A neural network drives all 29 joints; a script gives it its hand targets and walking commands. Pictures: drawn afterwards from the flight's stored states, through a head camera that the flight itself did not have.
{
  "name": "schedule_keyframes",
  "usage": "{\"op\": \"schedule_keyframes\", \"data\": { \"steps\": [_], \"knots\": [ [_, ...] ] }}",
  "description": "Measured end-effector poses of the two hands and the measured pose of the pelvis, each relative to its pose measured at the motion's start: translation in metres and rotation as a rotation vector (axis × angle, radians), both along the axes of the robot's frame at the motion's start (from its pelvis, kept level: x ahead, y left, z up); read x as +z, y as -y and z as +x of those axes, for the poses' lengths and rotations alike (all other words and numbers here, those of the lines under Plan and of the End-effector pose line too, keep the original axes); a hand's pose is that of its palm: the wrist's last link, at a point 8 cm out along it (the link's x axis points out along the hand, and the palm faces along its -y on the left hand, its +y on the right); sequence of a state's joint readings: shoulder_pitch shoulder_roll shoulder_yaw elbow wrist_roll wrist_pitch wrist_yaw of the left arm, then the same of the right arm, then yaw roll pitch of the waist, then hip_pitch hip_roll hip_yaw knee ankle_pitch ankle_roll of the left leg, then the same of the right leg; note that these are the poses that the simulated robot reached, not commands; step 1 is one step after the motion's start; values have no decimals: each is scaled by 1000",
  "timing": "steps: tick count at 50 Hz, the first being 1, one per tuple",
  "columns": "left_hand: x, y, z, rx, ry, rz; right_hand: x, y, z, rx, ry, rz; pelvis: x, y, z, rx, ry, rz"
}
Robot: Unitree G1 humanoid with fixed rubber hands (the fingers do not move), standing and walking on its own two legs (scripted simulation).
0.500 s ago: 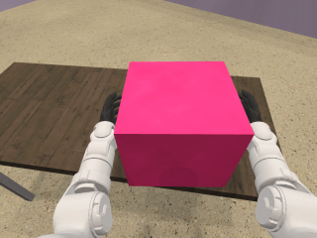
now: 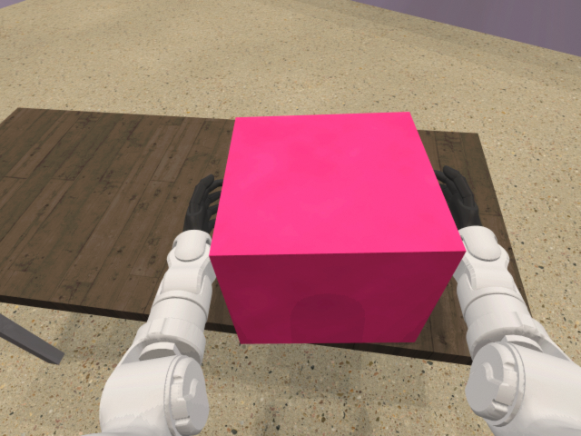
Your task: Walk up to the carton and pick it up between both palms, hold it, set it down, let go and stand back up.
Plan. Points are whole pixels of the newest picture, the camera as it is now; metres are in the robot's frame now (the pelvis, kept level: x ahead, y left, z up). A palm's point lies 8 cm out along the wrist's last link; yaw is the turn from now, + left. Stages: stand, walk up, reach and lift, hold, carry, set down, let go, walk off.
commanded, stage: set down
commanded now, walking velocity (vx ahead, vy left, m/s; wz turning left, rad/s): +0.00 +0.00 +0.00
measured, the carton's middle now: (324, 228) +0.45 +0.00 +0.01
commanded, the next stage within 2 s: none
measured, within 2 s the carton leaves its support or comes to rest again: neither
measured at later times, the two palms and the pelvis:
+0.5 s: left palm (199, 230) +0.40 +0.18 +0.06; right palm (459, 226) +0.42 -0.19 +0.06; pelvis +0.00 +0.00 +0.00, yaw +0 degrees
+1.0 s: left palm (200, 234) +0.40 +0.19 +0.05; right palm (459, 229) +0.41 -0.19 +0.06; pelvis +0.00 +0.00 +0.00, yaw +0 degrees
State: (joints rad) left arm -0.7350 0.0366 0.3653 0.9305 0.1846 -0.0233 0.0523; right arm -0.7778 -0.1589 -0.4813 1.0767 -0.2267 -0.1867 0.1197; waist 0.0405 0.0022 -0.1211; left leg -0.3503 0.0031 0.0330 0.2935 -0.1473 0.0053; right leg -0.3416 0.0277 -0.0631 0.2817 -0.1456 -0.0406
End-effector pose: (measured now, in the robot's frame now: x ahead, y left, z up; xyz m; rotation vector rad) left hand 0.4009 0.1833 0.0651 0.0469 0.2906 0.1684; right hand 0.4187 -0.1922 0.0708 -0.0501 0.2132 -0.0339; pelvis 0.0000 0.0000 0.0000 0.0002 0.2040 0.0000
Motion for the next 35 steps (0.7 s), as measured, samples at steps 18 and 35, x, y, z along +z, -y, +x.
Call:
{"op": "schedule_keyframes", "data": {
  "steps": [18,35],
  "knots": [
    [-4,-2,2,-11,23,8,-4,-1,-1,-9,23,3,0,-4,2,3,-2,-4],
    [-8,-1,-1,-10,26,8,-8,0,-4,-2,30,4,0,-2,0,11,0,-1]
  ]
}}
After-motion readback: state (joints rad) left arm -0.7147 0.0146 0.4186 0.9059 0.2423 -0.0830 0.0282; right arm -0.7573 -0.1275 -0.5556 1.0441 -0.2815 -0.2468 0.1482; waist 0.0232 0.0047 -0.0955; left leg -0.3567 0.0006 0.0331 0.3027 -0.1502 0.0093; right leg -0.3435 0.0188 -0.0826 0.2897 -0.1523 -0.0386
